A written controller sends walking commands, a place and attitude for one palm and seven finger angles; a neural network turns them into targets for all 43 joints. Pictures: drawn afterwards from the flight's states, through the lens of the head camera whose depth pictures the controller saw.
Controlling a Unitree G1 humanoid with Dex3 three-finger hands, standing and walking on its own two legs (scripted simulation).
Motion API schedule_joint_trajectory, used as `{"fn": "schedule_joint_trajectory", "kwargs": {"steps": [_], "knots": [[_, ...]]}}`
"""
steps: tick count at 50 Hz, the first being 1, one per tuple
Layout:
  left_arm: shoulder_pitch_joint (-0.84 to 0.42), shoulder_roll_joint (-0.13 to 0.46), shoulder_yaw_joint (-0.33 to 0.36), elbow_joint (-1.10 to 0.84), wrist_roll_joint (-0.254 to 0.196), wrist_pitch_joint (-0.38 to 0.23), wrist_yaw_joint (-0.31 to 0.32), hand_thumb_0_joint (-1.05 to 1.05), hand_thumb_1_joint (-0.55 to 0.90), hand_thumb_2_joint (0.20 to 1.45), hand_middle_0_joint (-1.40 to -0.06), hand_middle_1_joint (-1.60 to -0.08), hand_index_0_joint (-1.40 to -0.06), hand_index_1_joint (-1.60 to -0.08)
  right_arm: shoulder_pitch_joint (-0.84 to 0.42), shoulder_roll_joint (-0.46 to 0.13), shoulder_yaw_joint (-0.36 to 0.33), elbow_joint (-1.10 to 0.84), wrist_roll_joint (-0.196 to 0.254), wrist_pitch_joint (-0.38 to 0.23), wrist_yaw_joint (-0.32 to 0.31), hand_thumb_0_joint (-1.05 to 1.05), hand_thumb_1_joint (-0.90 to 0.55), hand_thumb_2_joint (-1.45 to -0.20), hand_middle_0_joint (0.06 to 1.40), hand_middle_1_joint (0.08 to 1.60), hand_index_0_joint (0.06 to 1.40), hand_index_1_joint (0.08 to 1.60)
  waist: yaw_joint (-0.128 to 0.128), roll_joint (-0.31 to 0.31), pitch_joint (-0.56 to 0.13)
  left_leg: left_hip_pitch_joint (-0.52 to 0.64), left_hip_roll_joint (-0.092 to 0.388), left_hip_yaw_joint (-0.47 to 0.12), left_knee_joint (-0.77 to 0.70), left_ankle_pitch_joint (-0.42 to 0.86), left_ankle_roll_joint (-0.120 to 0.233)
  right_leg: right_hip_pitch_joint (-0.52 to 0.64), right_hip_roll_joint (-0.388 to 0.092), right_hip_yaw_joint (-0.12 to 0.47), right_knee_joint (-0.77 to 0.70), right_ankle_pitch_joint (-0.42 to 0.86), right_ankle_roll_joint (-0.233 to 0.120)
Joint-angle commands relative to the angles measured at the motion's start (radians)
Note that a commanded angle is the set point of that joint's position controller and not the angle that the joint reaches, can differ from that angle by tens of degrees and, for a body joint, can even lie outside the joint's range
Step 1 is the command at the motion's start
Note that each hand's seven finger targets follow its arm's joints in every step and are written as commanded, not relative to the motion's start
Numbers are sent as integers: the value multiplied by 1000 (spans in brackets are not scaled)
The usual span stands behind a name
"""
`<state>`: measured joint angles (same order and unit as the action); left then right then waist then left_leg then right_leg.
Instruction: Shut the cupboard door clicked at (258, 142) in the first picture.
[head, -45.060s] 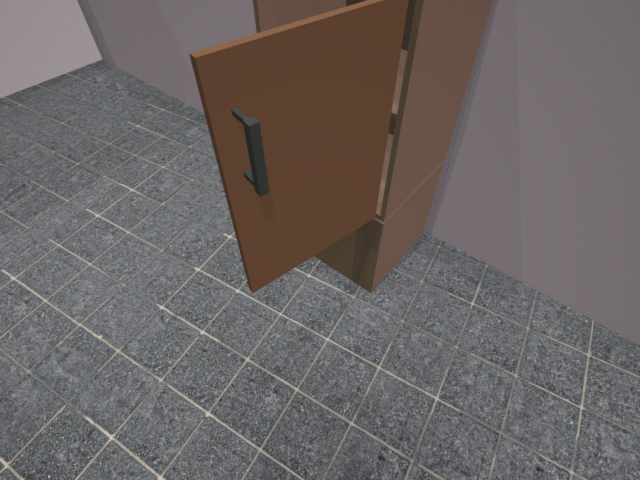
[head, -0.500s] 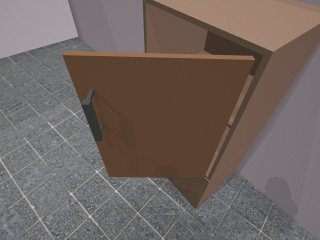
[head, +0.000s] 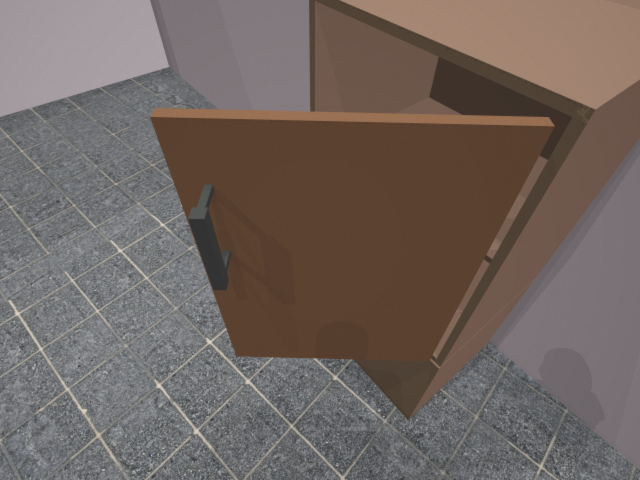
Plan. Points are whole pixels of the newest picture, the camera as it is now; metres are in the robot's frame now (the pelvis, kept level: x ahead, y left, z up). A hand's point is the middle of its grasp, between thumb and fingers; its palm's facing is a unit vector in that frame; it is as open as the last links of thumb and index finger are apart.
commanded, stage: look again from close up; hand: left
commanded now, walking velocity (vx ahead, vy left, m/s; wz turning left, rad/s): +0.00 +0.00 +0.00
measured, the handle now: (214, 240) +0.38 +0.17 +0.09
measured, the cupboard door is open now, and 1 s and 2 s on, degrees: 50 50 50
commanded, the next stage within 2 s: come to a stop and stand still in 0.58 s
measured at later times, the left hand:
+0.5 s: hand out of the picture +0.05 +0.23 -0.15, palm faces -0.04 -0.95 -0.31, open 7.4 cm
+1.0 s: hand out of the picture +0.01 +0.18 -0.16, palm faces -0.01 -0.96 -0.27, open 7.4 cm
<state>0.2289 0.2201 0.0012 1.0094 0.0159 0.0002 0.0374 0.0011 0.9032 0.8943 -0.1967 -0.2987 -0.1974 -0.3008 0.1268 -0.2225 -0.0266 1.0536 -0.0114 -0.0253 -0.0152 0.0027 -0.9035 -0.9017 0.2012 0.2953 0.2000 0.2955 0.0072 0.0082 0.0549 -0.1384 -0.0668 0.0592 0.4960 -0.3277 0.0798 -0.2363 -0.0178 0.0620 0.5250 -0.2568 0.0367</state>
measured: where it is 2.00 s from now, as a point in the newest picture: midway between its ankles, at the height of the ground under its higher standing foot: outside the picture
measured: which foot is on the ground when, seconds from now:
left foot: down 0.00-1.00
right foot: down 0.00-1.00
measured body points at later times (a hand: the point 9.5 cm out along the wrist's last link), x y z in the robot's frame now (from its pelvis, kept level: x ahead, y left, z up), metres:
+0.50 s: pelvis -0.02 +0.00 +0.01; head +0.00 +0.00 +0.46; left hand +0.06 +0.28 -0.13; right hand +0.06 -0.28 -0.13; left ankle -0.04 +0.06 -0.73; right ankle +0.02 -0.15 -0.73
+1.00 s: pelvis -0.03 -0.02 +0.00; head -0.05 -0.03 +0.45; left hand +0.01 +0.23 -0.14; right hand +0.04 -0.26 -0.15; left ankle -0.03 +0.06 -0.73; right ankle +0.02 -0.15 -0.73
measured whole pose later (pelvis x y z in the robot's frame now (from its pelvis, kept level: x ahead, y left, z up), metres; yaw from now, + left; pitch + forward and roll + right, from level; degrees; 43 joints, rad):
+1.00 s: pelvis -0.03 -0.02 +0.00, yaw +0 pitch -4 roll +0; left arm 0.27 0.21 -0.03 1.04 0.02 0.00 0.02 0.00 0.90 0.89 -0.20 -0.30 -0.20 -0.30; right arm 0.22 -0.22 0.00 1.01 -0.01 0.00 0.01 0.00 -0.90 -0.90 0.20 0.30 0.20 0.30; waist -0.01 0.03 0.01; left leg -0.14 -0.05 0.05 0.48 -0.28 0.06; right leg -0.23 -0.01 0.05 0.50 -0.21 0.01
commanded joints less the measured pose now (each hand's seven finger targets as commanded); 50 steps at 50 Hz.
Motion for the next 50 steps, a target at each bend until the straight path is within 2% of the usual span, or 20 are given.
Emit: {"fn": "schedule_joint_trajectory", "kwargs": {"steps": [1, 6, 12, 15, 21, 30, 35, 36, 37, 38, 39, 41, 42, 43, 44, 45, 46, 47, 50], "knots": [[4, 167, 32, -57, -3, -18, 9, 0, 900, 900, -200, -300, -200, -300, -11, -177, -32, -51, -3, -16, -12, 0, -900, -900, 200, 300, 200, 300, -4, -10, -60, 14, 160, -148, -108, 366, -24, 24, -65, 53, -39, 263, -68], [-28, 195, 30, -54, -2, -14, 4, 0, 900, 900, -200, -300, -200, -300, -36, -204, -29, -43, -2, -14, -8, 0, -900, -900, 200, 300, 200, 300, -3, 4, -42, 0, 164, -156, -145, 300, -26, 29, -68, 54, -64, 222, -65], [-53, 221, 27, -48, 0, -16, 0, 0, 900, 900, -200, -300, -200, -300, -42, -225, -27, -33, -1, -15, -3, 0, -900, -900, 200, 300, 200, 300, -4, -7, -65, 17, 167, -155, -164, 286, -28, 53, -79, 53, -87, 229, -65], [-67, 235, 23, -44, -1, -15, -2, 0, 900, 900, -200, -300, -200, -300, -50, -241, -23, -25, 0, -13, 1, 0, -900, -900, 200, 300, 200, 300, -5, -3, -47, 1, 168, -163, -186, 230, -31, 48, -80, 60, -105, 193, -60], [-81, 248, 19, -35, 0, -16, -5, 0, 900, 900, -200, -300, -200, -300, -54, -255, -20, -12, 1, -13, 5, 0, -900, -900, 200, 300, 200, 300, -5, -4, -36, -1, 171, -169, -212, 195, -34, 46, -84, 64, -127, 173, -59], [-91, 254, 18, -26, 0, -21, -5, 0, 900, 900, -200, -300, -200, -300, -50, -258, -20, 5, 3, -16, 6, 0, -900, -900, 200, 300, 200, 300, -7, -8, -57, 22, 172, -164, -214, 234, -38, 58, -90, 65, -140, 200, -57], [-93, 253, 17, -19, 1, -21, -6, 0, 900, 900, -200, -300, -200, -300, -49, -254, -19, 14, 4, -14, 7, 0, -900, -900, 200, 300, 200, 300, -8, -20, -40, 18, 172, -164, -225, 201, -39, 48, -92, 71, -155, 183, -56], [53, 125, -4, 23, 9, -37, 27, 0, 900, 900, -200, -300, -200, -300, 19, -178, 6, -43, 17, -22, 10, 0, -900, -900, 200, 300, 200, 300, -2, 43, -188, 65, 220, -94, -90, 448, -63, 104, -85, -17, -44, 255, -29], [66, 187, 0, 34, 3, -53, 25, 0, 900, 900, -200, -300, -200, -300, -7, -198, -3, -51, 12, -33, 4, 0, -900, -900, 200, 300, 200, 300, 12, 130, -211, 74, 167, -99, -28, 762, -84, 128, -103, 10, -10, 568, -68], [32, 204, 8, 11, -9, -49, 26, 0, 900, 900, -200, -300, -200, -300, 74, -178, -4, -61, 4, -28, -3, 0, -900, -900, 200, 300, 200, 300, -25, 123, -230, 73, 174, -121, -40, 753, -108, 148, -104, 21, 24, 487, -92], [10, 179, 3, -3, -12, -40, 23, 0, 900, 900, -200, -300, -200, -300, 76, -172, -1, -68, 2, -18, -7, 0, -900, -900, 200, 300, 200, 300, -18, 76, -200, 58, 187, -122, -47, 686, -98, 118, -88, 10, 10, 366, -87], [-15, 158, -4, -15, -10, -24, 13, 0, 900, 900, -200, -300, -200, -300, 54, -162, 0, -94, 4, 0, -6, 0, -900, -900, 200, 300, 200, 300, -17, 28, -90, -8, 180, -135, -102, 397, -67, 58, -74, 20, -52, 187, -77], [-17, 150, -3, -18, -8, -20, 8, 0, 900, 900, -200, -300, -200, -300, 57, -143, 2, -105, 2, 5, -3, 0, -900, -900, 200, 300, 200, 300, -13, -2, -37, -51, 170, -143, -120, 296, -56, 39, -69, 28, -67, 157, -78], [-16, 149, -2, -20, -7, -18, 6, 0, 900, 900, -200, -300, -200, -300, 55, -153, 1, -108, 2, 9, -1, 0, -900, -900, 200, 300, 200, 300, -16, -33, 11, -83, 162, -148, -140, 171, -51, 16, -67, 49, -92, 90, -79], [-14, 151, -2, -25, -5, -17, 3, 0, 900, 900, -200, -300, -200, -300, 60, -157, -1, -111, 1, 11, 3, 0, -900, -900, 200, 300, 200, 300, -18, -50, 49, -113, 151, -153, -162, 47, -48, -14, -68, 70, -123, -4, -80], [-9, 153, 1, -29, -2, -17, 0, 0, 900, 900, -200, -300, -200, -300, 70, -159, -5, -112, -1, 12, 7, 0, -900, -900, 200, 300, 200, 300, -20, -40, 76, -130, 141, -153, -179, -43, -47, -43, -63, 85, -140, -78, -82], [2, 154, 4, -33, -1, -18, 0, 0, 900, 900, -200, -300, -200, -300, 83, -161, -8, -110, -3, 12, 8, 0, -900, -900, 200, 300, 200, 300, -22, -52, 88, -139, 137, -159, -183, -72, -44, -61, -57, 94, -145, -105, -84], [22, 146, 5, -35, 0, -18, -1, 0, 900, 900, -200, -300, -200, -300, 96, -141, -5, -109, -3, 12, 9, 0, -900, -900, 200, 300, 200, 300, -17, -26, 80, -134, 134, -148, -183, -71, -41, -60, -55, 94, -147, -103, -87], [47, 140, 13, -42, -1, -25, -1, 0, 900, 900, -200, -300, -200, -300, 129, -135, -8, -101, -2, 9, 8, 0, -900, -900, 200, 300, 200, 300, -24, -82, 49, -113, 122, -135, -154, -56, -37, -75, -60, 126, -176, -147, -88]]}}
